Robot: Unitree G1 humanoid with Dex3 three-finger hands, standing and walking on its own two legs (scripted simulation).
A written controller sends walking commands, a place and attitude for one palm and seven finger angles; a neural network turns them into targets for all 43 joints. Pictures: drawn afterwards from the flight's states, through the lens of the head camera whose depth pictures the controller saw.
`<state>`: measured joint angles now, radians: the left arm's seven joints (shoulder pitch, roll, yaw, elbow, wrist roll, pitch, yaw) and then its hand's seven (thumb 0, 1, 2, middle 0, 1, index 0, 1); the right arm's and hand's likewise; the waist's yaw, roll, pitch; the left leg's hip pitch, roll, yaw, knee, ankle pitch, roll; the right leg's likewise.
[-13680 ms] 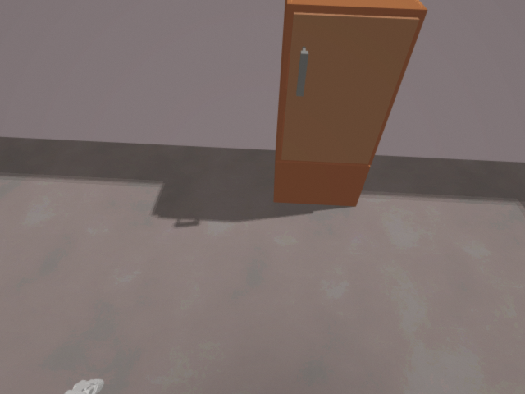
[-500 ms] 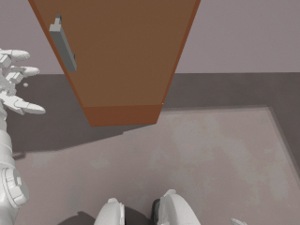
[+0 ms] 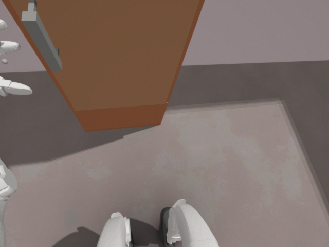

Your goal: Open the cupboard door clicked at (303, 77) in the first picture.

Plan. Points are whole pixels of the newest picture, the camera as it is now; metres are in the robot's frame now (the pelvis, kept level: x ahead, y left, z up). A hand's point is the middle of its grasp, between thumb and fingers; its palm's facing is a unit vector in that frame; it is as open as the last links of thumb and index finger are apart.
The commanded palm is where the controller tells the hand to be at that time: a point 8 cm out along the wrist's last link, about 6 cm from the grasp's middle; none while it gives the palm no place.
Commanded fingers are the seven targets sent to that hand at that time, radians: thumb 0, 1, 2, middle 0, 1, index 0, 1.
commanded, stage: move the hooked fingers beside the handle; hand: left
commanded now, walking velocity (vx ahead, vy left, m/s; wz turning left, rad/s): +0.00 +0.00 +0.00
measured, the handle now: (45, 38) +0.58 +0.23 +0.05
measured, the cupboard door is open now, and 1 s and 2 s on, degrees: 0 0 0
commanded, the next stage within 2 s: slide the fingers in behind the handle in 0.86 s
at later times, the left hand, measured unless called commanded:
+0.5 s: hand (1, 59) +0.52 +0.30 +0.06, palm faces +0.07 -1.00 -0.03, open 14.0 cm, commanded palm +0.50 +0.33 +0.05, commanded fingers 0.00 -0.50 0.30 -0.30 -1.20 -0.30 -1.20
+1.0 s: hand (8, 59) +0.51 +0.29 +0.06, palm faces +0.05 -1.00 -0.02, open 14.0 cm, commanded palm +0.50 +0.32 +0.05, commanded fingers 0.00 -0.50 0.30 -0.30 -1.20 -0.30 -1.20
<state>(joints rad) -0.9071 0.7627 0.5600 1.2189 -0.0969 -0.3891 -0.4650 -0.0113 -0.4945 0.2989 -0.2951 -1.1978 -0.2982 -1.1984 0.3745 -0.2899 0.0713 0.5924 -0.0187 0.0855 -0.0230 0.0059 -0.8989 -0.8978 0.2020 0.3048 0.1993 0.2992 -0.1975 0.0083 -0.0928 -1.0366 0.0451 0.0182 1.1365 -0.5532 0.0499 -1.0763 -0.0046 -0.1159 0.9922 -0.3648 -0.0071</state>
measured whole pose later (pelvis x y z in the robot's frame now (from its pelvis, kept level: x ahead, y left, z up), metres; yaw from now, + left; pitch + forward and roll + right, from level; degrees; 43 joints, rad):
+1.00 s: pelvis +0.01 +0.01 +0.00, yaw +0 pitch +27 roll -6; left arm -0.91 0.76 0.55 1.19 -0.09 -0.37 -0.46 -0.01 -0.49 0.30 -0.30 -1.20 -0.30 -1.20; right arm 0.37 -0.27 0.08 0.58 -0.02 0.12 0.00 0.00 -0.90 -0.90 0.20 0.30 0.20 0.30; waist -0.20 0.01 -0.10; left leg -1.06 0.05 0.01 1.15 -0.57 0.05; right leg -1.09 0.00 -0.12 0.98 -0.37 0.00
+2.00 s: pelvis +0.01 -0.01 +0.00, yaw +0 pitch +26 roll -4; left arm -0.88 0.56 0.45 1.14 -0.07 -0.43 -0.27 -0.01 -0.49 0.30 -0.30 -1.20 -0.30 -1.20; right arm 0.37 -0.26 0.05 0.59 -0.03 0.11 0.02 0.00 -0.90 -0.90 0.20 0.30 0.20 0.30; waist -0.19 0.02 -0.11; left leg -1.00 0.05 0.02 1.11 -0.56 0.04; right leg -1.06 0.00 -0.11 0.99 -0.39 -0.02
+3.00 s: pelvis +0.01 -0.01 +0.00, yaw +0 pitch +26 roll -4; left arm -0.91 0.56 0.45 1.17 -0.08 -0.45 -0.26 -0.01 0.00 0.51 -0.33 -1.25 -0.33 -1.25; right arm 0.38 -0.26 0.05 0.60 -0.03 0.09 0.01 0.00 -0.90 -0.90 0.20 0.30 0.20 0.30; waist -0.19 0.03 -0.11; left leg -1.03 0.04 0.02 1.13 -0.56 0.04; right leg -1.08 0.00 -0.10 1.01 -0.38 -0.01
